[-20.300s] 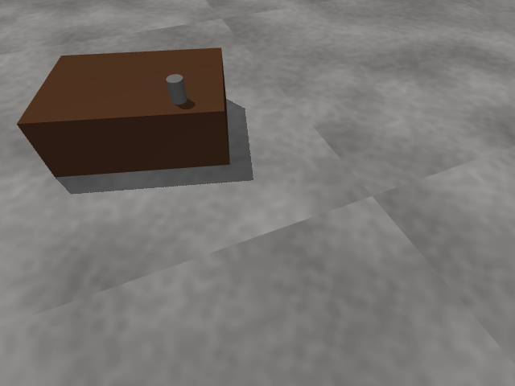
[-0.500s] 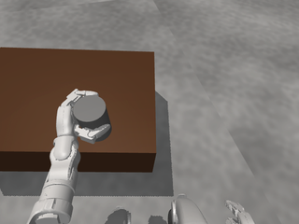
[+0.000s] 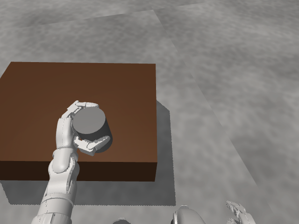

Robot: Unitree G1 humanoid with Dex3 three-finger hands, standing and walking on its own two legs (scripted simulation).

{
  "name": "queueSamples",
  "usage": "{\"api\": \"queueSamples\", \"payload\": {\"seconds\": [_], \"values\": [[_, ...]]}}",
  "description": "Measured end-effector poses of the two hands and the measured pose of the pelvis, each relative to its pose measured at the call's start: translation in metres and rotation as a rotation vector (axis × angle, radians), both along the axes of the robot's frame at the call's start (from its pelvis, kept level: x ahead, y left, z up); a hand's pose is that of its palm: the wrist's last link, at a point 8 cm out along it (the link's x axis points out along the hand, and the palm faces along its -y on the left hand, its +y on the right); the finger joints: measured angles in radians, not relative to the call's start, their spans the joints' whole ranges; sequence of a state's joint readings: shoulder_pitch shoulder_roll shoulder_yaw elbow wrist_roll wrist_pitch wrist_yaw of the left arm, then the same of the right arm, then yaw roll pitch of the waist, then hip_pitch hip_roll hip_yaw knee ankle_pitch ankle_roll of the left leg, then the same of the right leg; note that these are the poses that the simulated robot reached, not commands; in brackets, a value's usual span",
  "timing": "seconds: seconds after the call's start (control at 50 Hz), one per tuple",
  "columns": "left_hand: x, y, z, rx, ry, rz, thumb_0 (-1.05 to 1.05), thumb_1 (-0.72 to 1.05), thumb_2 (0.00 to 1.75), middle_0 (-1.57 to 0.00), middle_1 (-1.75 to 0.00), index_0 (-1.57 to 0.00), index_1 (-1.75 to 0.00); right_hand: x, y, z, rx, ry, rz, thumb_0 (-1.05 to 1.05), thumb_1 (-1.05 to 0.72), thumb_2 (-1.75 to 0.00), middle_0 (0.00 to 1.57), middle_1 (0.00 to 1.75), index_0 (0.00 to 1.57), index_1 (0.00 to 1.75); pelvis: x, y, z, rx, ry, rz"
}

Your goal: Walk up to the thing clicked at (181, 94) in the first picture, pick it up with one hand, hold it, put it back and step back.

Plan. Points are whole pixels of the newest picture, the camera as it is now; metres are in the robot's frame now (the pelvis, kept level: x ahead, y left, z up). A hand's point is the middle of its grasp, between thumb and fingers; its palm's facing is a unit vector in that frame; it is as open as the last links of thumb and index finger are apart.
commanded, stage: lift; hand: left
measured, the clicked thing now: (94, 131) +0.36 +0.15 +0.02
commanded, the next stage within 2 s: hold in 0.02 s
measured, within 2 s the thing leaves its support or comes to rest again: neither
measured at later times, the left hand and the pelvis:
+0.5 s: hand (90, 131) +0.34 +0.15 +0.06, palm faces +0.06 -1.00 -0.01, open 10.8 cm; pelvis +0.00 -0.01 +0.01, yaw +0 degrees
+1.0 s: hand (83, 134) +0.33 +0.17 +0.06, palm faces +0.06 -1.00 +0.00, open 10.8 cm; pelvis +0.00 +0.00 +0.01, yaw +0 degrees
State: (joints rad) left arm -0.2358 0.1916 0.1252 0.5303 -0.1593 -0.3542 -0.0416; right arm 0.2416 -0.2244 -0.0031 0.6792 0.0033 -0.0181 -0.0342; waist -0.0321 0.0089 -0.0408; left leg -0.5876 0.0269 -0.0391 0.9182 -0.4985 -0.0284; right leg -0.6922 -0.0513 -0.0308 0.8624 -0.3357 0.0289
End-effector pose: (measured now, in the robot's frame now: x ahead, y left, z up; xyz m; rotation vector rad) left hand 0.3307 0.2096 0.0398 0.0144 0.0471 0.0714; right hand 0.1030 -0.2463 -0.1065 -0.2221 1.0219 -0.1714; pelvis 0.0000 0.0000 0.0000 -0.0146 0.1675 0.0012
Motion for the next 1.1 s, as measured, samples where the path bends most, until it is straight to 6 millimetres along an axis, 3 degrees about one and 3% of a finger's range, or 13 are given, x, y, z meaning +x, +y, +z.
{"api": "queueSamples", "payload": {"seconds": [0.52, 1.1], "values": [[-0.017, -0.004, 0.018, -0.007, -0.026, -0.009, -0.01, -0.47, 1.08, -0.62, -1.01, -0.66, -1.02, 0.004, -0.007, 0.013, -0.003, -0.048, -0.005, 0.01, -0.91, -0.9, 0.2, 0.3, 0.2, 0.3, -0.004, -0.007, 0.011, 0.006, -0.058, -0.002], [-0.027, 0.01, 0.024, -0.011, -0.032, -0.021, -0.01, -0.48, 1.08, -0.62, -1.02, -0.66, -1.02, 0.007, 0.004, 0.019, 0.001, -0.079, 0.005, 0.01, -0.91, -0.9, 0.2, 0.3, 0.2, 0.3, -0.005, 0.002, 0.015, 0.002, -0.078, -0.003]]}}
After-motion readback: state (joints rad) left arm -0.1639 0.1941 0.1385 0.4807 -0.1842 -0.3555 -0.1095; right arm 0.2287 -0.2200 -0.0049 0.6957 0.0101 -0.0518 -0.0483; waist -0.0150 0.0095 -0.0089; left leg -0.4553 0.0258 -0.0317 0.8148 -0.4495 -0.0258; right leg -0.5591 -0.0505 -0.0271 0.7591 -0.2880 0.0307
